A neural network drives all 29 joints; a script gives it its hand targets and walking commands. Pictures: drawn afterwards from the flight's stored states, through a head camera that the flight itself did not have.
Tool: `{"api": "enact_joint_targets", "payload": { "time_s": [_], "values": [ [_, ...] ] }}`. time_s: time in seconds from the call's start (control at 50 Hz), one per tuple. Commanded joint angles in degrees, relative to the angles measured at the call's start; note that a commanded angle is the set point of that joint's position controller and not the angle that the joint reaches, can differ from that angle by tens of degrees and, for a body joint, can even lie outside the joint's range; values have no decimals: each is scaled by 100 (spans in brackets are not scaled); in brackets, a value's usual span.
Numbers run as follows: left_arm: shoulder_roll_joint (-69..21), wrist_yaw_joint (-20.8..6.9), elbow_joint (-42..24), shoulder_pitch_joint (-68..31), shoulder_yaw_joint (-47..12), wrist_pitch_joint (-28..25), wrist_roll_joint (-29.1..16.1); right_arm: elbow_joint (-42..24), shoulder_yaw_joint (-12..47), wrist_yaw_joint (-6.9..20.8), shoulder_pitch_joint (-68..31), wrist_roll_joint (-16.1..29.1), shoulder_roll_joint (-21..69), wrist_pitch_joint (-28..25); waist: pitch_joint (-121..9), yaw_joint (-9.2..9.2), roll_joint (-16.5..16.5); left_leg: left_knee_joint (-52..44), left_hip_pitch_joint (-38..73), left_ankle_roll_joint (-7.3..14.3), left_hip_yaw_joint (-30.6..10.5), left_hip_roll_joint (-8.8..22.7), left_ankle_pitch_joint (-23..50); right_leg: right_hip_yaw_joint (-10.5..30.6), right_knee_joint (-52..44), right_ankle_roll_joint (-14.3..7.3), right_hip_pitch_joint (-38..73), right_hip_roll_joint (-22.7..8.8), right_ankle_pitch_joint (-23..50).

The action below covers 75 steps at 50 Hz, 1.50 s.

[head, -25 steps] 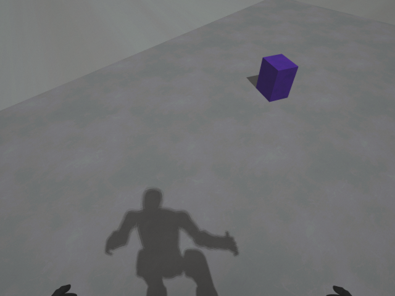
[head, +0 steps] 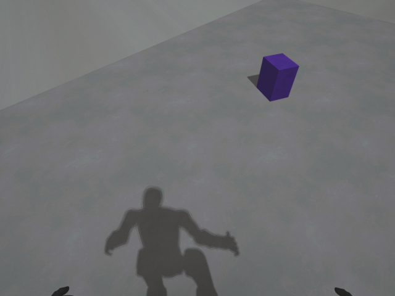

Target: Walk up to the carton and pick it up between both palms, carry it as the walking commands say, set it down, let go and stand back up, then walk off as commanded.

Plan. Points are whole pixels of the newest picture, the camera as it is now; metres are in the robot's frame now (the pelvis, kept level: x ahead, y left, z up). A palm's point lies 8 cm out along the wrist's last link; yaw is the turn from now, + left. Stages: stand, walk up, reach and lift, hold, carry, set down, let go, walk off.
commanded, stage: stand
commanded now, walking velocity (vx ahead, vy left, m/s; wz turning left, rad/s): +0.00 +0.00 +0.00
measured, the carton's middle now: (276, 77) +1.88 -0.67 -0.63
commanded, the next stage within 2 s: walk up in 0.34 s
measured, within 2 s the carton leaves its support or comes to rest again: neither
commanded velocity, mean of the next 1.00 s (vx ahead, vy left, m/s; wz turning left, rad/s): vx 0.00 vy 0.00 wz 0.00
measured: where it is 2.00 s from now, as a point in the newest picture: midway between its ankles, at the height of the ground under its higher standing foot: (239, 210)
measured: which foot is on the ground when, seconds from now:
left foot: down 0.00-0.84, up 0.86-1.00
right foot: down 0.00-0.56, up 0.58-0.82, down 0.84-1.00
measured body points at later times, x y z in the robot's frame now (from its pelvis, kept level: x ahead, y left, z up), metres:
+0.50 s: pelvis +0.01 +0.00 +0.00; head +0.01 +0.00 +0.45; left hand +0.12 +0.32 -0.11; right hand +0.12 -0.32 -0.11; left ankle +0.00 +0.12 -0.75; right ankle +0.00 -0.12 -0.75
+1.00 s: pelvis +0.13 -0.11 -0.02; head +0.12 -0.12 +0.43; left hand +0.29 +0.22 -0.08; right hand +0.18 -0.47 -0.10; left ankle +0.17 +0.04 -0.70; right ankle +0.13 -0.21 -0.75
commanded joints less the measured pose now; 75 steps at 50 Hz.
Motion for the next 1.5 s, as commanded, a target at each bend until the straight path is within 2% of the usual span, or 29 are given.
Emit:
{"api": "enact_joint_targets", "payload": {
  "time_s": [0.0, 0.5, 0.52, 0.54, 0.56, 0.58, 0.62, 0.64, 0.68, 0.74, 0.78, 0.8, 0.82, 0.84, 0.86, 0.88, 0.92, 0.96, 1.14, 1.2, 1.24, 1.26, 1.28, 1.3, 1.32, 1.36, 1.38, 1.44, 1.48],
  "values": [
    [995, 26, -240, -219, 175, -50, -3, -237, -173, -26, -214, 3, -994, -50, -338, -1, 5, -309, 48, 192, -552, 685, 643, 555, -322, -183, 25, -692, 624],
    [1000, 38, -240, -201, 189, -35, -4, -219, -183, -35, -196, 3, -1007, -33, -354, -4, 4, -346, 126, 182, -543, 702, 817, 536, -360, -176, 123, -714, 797],
    [1559, -265, -687, 92, 528, -55, 128, -489, -624, 119, 308, -78, -1801, -235, -823, -135, -46, 176, 942, 520, -385, 767, -2043, 647, 434, -430, -1046, -304, -1854],
    [1491, -413, -977, -569, 583, -52, 126, -450, -762, 144, 965, -139, -1993, -304, -306, -596, 296, -408, 1410, 864, -1206, 1336, -3411, 437, 1214, -364, -2700, -236, -2313],
    [1204, -494, -1364, -1121, 555, -39, 138, -554, -900, 109, 1149, -146, -2169, -353, 187, -850, 1141, -1202, 1608, 1251, -2271, 2327, -3718, 139, 2640, -291, -3867, -176, -1516],
    [1171, -525, -1463, -1067, 557, -36, 180, -695, -897, 95, 1039, -170, -2069, -424, 237, -728, 693, -1365, 1363, 1421, -2453, 2613, -3587, 682, 3338, -221, -4174, -514, -1319],
    [1290, -663, -1415, -316, 605, -66, 128, -1090, -897, 85, 504, -165, -1935, -510, 77, -203, 379, -1420, 846, 1312, -1634, 2372, -2999, 810, 3265, -73, -3605, -860, -910],
    [1360, -738, -1424, -198, 644, -68, 112, -1261, -899, 117, 350, -187, -1959, -532, 89, -112, 488, -1530, 480, 1294, -1206, 2235, -2786, 561, 3065, 2, -3228, -869, -855],
    [1370, -879, -1481, -204, 696, -59, 101, -1472, -921, 212, 270, -204, -2000, -559, 116, -90, 751, -1502, -253, 1111, -357, 1880, -2589, 101, 2425, 77, -2266, -775, -663],
    [1289, -935, -1524, -146, 705, -76, 71, -1573, -960, 283, 249, -232, -2056, -513, 168, -69, 908, -1153, -884, 961, 226, 1594, -2570, -522, 1846, -13, -1272, -513, -503],
    [1349, -864, -1402, 386, 741, -110, 53, -1599, -935, 304, 211, -231, -2027, -448, 145, 199, 631, -427, -1301, 902, 488, 1491, -2679, -796, 1514, -98, -422, -287, -352],
    [1492, -783, -1266, 858, 804, -153, 59, -1608, -876, 308, 285, -248, -1890, -409, -17, 417, 78, 647, -1634, 823, 744, 1222, -2390, -909, 1356, -131, 247, -12, -731],
    [1779, -648, -1063, 1838, 940, -225, 57, -1656, -760, 320, 344, -238, -1622, -384, -457, 945, -866, 2790, -2433, 680, 1080, 800, -1581, -544, 992, -336, 1574, 1, -1439],
    [2613, -511, -1099, 2455, 1127, -284, 34, -2065, -581, 339, -22, -86, -1132, -428, -458, 1246, -2597, 4854, -4327, 371, 919, -32, -2407, 3118, -688, -1015, 1900, -1680, -3616],
    [2733, -464, -1388, 1844, 1098, -341, -46, -2034, -664, 269, 119, 13, -1449, -392, -484, 791, -998, 5178, -4310, 379, -372, 451, -1799, 4167, -1167, -1455, 1081, -2415, -4519],
    [2493, -438, -1515, 1395, 1015, -346, -74, -1888, -756, 289, 292, 39, -1792, -406, -247, 458, -301, 5041, -3946, 339, -374, 719, -1313, 3611, -1052, -1497, 525, -2276, -4297],
    [2163, -416, -1667, 849, 941, -413, -63, -1648, -782, 381, 708, 19, -1884, -403, 72, 86, -563, 4181, -3308, 124, -305, 1011, -755, 2369, -994, -1295, -214, -1727, -3104],
    [1952, -430, -1715, 881, 853, -490, -20, -1541, -771, 491, 822, -13, -1764, -348, 106, 41, -730, 3495, -2668, -7, -92, 921, -589, 1542, -1054, -1239, -777, -1403, -2144],
    [1978, -415, -1889, 1064, 811, -522, 14, -1965, -769, 656, -136, 16, -1358, -294, 351, 47, -570, 1489, -2022, 71, 169, 546, 676, 738, -1147, -1172, -655, -1312, -1499],
    [1934, -371, -1884, 1040, 767, -473, 24, -1878, -814, 633, 321, 41, -1307, -338, 233, -176, -513, 1141, -1212, 240, 434, 318, 424, 602, -482, -1062, -547, -1366, -174],
    [1656, -357, -1909, 1282, 618, -448, -40, -1637, -940, 510, 1453, -70, -1555, -436, -610, -602, 350, 733, 698, 536, 467, 80, -200, 13, 1914, -781, -963, -791, 1211],
    [1191, -329, -2097, 1509, 443, -456, -173, -1684, -1076, 402, 2132, -215, -2053, -501, -1377, -806, 1376, 206, 1888, 995, -1659, 1663, -1973, -280, 4014, -494, -2205, -286, 137],
    [1357, -280, -2202, 1509, 504, -479, -115, -1816, -1126, 352, 2010, -34, -2487, -519, -1233, -748, 1503, -794, 1937, 1398, -3992, 2663, -2759, 420, 4939, -378, -3533, 445, -1665],
    [1746, -245, -2035, 1465, 559, -451, -84, -1890, -1050, 345, 1547, 106, -2242, -531, -883, -530, 523, -648, 1381, 1431, -3438, 2607, -2966, 966, 5289, -401, -3588, 6, -1261],
    [1741, -298, -1932, 1437, 573, -465, -126, -1914, -939, 328, 1365, 108, -1968, -543, -552, -344, 318, -665, 737, 1356, -2569, 2241, -2502, 915, 5050, -362, -3371, -222, -801],
    [1658, -393, -1807, 1516, 584, -427, -79, -2005, -805, 297, 1015, 85, -1704, -598, -196, -50, 632, -843, -3, 1123, -1255, 1777, -1554, 744, 4388, -199, -3009, -536, -542],
    [1594, -450, -1743, 1508, 592, -384, -52, -2008, -776, 302, 1031, 46, -1672, -622, -182, -48, 727, -908, -196, 1164, -898, 1673, -1154, 653, 4126, -100, -2834, -567, -514],
    [1423, -554, -1801, 989, 595, -333, -12, -2040, -801, 317, 1228, 26, -1752, -675, 17, -165, 671, -1126, -158, 1332, -412, 1664, -975, 452, 3194, 62, -2938, -623, -215],
    [1295, -620, -1829, 634, 572, -331, 17, -2087, -817, 339, 1250, 28, -1764, -690, 136, -209, 646, -1159, -208, 1220, 42, 1459, -735, 123, 2459, 45, -2764, -629, 263]
  ]
}}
